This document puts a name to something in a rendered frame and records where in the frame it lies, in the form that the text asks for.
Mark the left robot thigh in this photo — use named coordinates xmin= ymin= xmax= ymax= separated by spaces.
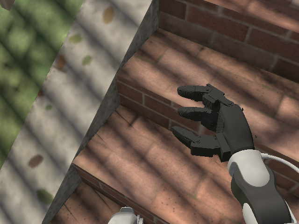
xmin=107 ymin=212 xmax=144 ymax=224

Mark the robot right forearm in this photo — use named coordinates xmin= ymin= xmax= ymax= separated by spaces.
xmin=227 ymin=149 xmax=299 ymax=224

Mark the robot left shin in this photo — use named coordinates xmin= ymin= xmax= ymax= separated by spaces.
xmin=110 ymin=206 xmax=135 ymax=219

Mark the right robot hand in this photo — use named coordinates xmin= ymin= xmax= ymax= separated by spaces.
xmin=171 ymin=83 xmax=257 ymax=162

